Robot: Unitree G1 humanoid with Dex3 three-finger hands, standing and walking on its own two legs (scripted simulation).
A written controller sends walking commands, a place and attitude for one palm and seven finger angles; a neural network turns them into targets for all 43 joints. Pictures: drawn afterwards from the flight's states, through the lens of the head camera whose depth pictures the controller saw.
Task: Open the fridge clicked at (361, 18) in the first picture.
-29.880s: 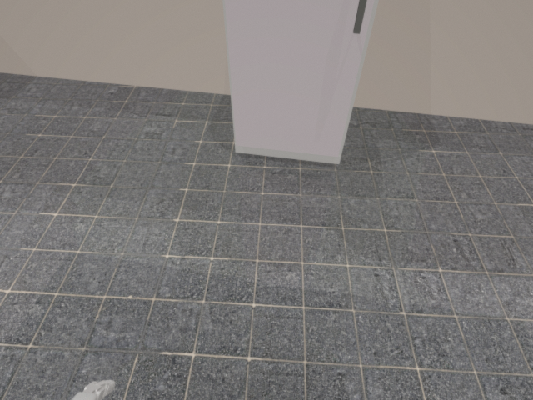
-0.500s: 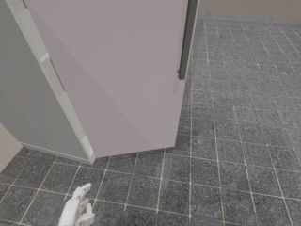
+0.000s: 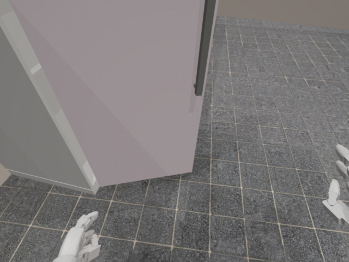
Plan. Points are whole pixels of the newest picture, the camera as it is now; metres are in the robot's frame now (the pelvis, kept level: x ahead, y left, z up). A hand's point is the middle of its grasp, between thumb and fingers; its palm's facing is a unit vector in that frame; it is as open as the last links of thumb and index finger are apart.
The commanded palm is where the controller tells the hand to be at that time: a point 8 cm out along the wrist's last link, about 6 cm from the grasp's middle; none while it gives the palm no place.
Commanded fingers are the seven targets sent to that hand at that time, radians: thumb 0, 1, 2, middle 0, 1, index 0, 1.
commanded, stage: let the arm hang, fingers relaxed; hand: right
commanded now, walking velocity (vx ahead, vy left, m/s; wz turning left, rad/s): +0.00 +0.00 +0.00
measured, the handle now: (204, 31) +0.73 -0.06 +0.21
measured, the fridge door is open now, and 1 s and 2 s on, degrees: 65 65 65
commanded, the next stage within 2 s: look to check the result in 1.04 s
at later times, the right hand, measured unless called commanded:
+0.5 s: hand out of the picture -0.07 -0.19 -0.17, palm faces +0.03 +0.98 -0.18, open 7.3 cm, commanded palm none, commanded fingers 0.00 -0.90 -0.90 0.20 0.30 0.20 0.30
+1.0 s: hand out of the picture +0.02 -0.19 -0.17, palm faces +0.01 +0.98 -0.19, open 7.4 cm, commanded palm none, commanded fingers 0.00 -0.90 -0.90 0.20 0.30 0.20 0.30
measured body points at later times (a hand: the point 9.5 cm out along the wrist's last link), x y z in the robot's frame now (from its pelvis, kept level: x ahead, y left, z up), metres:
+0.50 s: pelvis -0.02 -0.01 +0.00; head +0.02 -0.02 +0.45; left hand -0.04 +0.22 -0.15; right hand -0.07 -0.24 -0.16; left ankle -0.01 +0.12 -0.74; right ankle +0.03 -0.10 -0.74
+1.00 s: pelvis -0.01 -0.01 +0.01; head +0.00 -0.01 +0.46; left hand +0.01 +0.22 -0.15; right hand +0.02 -0.24 -0.15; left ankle -0.01 +0.12 -0.74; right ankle +0.03 -0.10 -0.74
